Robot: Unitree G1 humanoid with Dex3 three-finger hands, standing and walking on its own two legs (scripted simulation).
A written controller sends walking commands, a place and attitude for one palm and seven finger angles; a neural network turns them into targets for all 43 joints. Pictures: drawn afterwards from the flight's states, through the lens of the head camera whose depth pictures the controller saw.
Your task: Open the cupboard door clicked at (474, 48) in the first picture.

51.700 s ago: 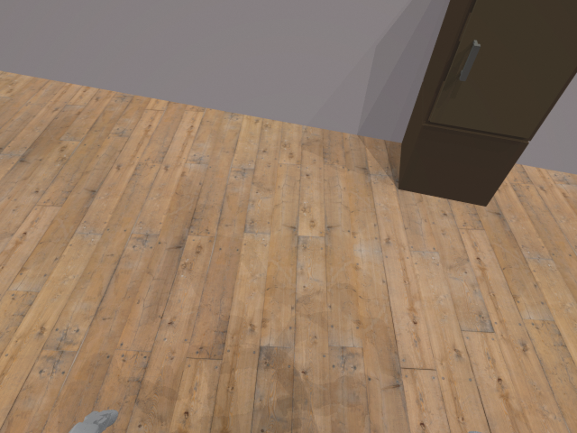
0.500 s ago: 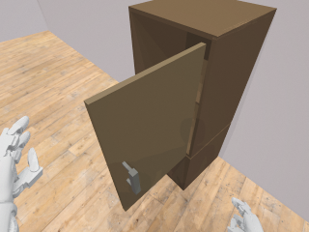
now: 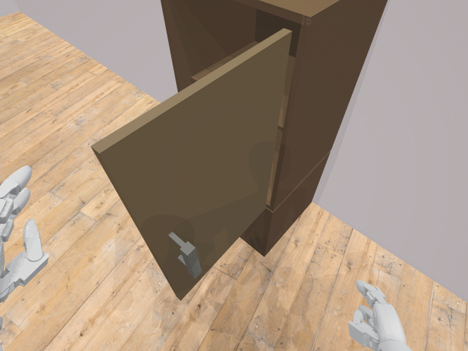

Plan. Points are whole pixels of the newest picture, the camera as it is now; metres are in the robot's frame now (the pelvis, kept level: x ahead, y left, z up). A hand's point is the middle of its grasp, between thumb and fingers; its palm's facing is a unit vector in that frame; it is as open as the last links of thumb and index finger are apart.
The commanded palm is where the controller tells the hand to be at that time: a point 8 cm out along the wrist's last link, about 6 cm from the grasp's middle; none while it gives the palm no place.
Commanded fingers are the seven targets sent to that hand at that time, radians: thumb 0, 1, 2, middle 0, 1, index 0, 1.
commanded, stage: step back with the hand held close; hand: left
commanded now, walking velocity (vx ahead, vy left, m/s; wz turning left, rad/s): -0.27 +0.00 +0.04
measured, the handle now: (185, 255) +0.30 +0.13 -0.07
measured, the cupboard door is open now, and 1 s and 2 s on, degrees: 91 91 91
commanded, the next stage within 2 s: stop stepping back and stand still in 0.86 s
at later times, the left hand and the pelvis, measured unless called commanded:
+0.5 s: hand out of the picture +0.10 +0.28 +0.15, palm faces +0.47 -0.77 -0.43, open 7.4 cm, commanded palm +0.04 +0.32 +0.17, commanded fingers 0.00 0.90 0.90 -0.20 -0.30 -0.20 -0.30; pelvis -0.08 +0.01 -0.02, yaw +3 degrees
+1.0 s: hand out of the picture +0.05 +0.24 +0.16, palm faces +0.31 -0.83 -0.46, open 7.5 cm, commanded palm -0.01 +0.28 +0.17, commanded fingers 0.00 0.90 0.90 -0.20 -0.30 -0.20 -0.30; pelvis -0.18 +0.00 -0.02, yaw -5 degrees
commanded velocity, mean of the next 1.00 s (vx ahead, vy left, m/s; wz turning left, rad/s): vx -0.30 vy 0.00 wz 0.00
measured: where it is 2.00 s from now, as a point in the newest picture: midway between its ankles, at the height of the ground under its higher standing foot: outside the picture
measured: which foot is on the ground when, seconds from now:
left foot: down 0.00-1.00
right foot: down 0.00-0.56, up 0.58-0.88, down 0.90-1.00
